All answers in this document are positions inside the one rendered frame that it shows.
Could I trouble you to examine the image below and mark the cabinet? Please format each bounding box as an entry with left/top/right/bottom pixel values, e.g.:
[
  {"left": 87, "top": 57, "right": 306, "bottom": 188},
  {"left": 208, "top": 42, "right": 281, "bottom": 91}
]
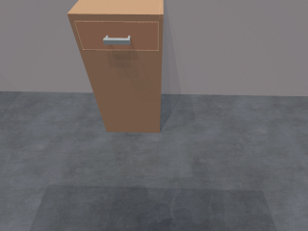
[{"left": 67, "top": 0, "right": 164, "bottom": 133}]

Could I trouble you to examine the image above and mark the drawer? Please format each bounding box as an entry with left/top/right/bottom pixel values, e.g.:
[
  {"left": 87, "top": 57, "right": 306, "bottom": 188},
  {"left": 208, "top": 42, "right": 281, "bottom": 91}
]
[{"left": 75, "top": 20, "right": 159, "bottom": 50}]

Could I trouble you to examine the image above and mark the handle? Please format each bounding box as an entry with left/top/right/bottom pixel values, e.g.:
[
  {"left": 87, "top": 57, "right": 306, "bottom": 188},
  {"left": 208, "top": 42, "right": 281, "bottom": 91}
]
[{"left": 103, "top": 36, "right": 131, "bottom": 45}]

